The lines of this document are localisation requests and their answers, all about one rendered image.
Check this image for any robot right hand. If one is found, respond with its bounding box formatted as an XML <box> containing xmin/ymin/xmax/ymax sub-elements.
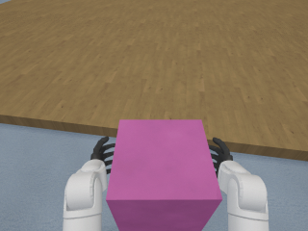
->
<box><xmin>208</xmin><ymin>137</ymin><xmax>233</xmax><ymax>178</ymax></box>

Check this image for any robot right forearm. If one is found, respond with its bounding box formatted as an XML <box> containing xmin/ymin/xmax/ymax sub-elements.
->
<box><xmin>218</xmin><ymin>160</ymin><xmax>270</xmax><ymax>231</ymax></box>

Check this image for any robot left forearm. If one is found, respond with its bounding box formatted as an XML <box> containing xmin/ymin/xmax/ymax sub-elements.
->
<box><xmin>63</xmin><ymin>159</ymin><xmax>108</xmax><ymax>231</ymax></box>

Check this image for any robot left hand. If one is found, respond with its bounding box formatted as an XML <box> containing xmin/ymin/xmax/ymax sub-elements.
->
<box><xmin>90</xmin><ymin>136</ymin><xmax>116</xmax><ymax>174</ymax></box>

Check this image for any carton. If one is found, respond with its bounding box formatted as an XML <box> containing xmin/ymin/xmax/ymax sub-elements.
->
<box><xmin>106</xmin><ymin>119</ymin><xmax>222</xmax><ymax>231</ymax></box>

